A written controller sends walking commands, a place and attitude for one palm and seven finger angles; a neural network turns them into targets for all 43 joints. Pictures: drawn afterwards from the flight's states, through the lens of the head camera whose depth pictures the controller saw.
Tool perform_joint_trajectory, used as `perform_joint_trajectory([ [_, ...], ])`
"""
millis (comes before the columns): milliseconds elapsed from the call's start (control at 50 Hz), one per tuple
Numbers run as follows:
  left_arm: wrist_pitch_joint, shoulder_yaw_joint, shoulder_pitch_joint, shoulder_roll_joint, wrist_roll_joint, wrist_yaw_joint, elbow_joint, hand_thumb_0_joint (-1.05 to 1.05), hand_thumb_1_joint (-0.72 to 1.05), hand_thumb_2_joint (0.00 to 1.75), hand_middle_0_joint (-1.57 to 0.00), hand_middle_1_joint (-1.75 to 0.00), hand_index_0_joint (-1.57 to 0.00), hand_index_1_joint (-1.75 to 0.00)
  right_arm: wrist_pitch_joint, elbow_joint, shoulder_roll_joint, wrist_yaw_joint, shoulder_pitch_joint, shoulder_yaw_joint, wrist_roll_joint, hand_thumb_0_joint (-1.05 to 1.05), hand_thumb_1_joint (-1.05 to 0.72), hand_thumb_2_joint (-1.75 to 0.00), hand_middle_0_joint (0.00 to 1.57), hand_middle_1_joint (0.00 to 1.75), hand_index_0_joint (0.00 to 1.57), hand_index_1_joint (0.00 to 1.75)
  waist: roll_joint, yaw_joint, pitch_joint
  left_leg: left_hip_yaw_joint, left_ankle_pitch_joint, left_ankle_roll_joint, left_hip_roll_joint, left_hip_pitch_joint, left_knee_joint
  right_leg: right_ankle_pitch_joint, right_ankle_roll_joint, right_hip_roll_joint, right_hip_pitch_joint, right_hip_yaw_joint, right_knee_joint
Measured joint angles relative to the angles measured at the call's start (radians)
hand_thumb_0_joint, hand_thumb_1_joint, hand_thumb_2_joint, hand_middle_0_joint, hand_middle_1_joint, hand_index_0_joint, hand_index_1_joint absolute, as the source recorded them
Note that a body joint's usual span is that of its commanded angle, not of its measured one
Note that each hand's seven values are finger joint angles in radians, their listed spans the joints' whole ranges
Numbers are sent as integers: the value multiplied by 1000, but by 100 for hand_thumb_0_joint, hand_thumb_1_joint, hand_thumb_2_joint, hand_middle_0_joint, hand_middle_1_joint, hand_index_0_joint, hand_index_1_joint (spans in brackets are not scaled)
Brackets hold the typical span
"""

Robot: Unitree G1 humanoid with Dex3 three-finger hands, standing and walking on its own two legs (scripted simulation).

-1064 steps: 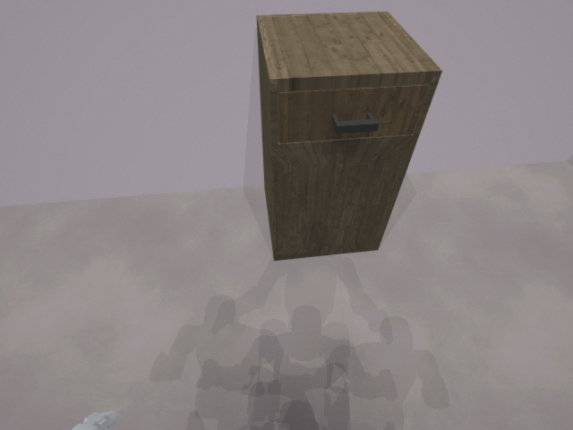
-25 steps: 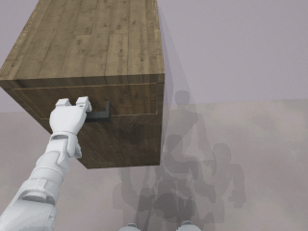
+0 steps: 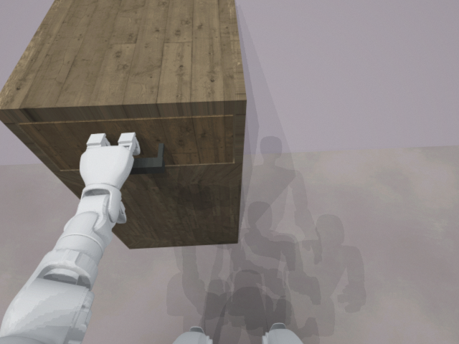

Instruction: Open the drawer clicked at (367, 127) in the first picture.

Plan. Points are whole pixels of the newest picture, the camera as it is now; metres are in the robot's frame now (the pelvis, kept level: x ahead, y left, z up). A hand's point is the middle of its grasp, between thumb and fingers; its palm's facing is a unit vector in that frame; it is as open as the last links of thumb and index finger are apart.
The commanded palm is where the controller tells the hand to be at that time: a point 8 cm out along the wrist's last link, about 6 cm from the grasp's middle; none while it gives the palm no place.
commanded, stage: lower the fingers behind the handle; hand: left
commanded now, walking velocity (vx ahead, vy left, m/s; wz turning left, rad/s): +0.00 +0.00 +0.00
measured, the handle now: (136, 157) +0.48 +0.22 -0.02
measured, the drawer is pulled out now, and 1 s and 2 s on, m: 0.00 0.00 0.00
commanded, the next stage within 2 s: lift the fingers back up to retry in 0.58 s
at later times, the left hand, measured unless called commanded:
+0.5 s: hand (119, 182) +0.41 +0.24 -0.01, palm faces -0.03 +0.03 -1.00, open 13.8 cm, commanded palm +0.40 +0.21 +0.01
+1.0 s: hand (129, 177) +0.42 +0.22 +0.00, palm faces -0.04 -0.04 -1.00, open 13.8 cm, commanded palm +0.40 +0.22 +0.06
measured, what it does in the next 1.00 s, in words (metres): stands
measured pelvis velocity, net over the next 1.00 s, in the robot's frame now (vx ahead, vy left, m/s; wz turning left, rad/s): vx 0.00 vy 0.00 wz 0.00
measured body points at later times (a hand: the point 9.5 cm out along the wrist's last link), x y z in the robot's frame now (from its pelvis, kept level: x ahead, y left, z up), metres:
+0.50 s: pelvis -0.02 -0.01 -0.01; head +0.08 -0.02 +0.42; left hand +0.41 +0.23 +0.04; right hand +0.05 -0.27 -0.15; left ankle -0.01 +0.10 -0.68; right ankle +0.02 -0.13 -0.68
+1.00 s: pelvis +0.00 +0.00 +0.00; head +0.08 -0.01 +0.44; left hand +0.42 +0.21 +0.05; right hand +0.06 -0.27 -0.13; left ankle -0.01 +0.10 -0.68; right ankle +0.02 -0.13 -0.68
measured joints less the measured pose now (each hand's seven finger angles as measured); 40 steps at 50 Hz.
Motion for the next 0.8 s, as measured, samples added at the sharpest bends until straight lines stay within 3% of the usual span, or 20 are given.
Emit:
perform_joint_trajectory([
  [160, -2, -9, -27, 11, 13, 16, 6, 0, -49, 30, -22, -127, -32, -120, -7, 0, -12, -4, 0, -4, -1, 0, -90, -90, 20, 30, 20, 30, -3, 3, -6, -7, -8, -6, -1, -59, 48, -10, -5, 0, -58, -8, 49],
  [380, 32, -26, -58, 17, -5, 4, 19, 0, -49, 30, -17, -126, -32, -120, -14, 2, -12, -14, -2, 3, 4, 0, -90, -90, 20, 30, 20, 30, 2, 0, -2, -11, -6, -11, -2, -97, 77, -12, -10, -1, -97, -13, 83],
  [800, 3, 0, -43, 36, -20, -30, -12, 0, -49, 30, -19, -125, -32, -120, -22, 2, -13, -24, 8, 5, 6, 0, -90, -90, 20, 30, 20, 30, 4, -5, 2, -10, -7, -12, 1, -98, 79, -11, -10, 3, -99, -12, 85],
])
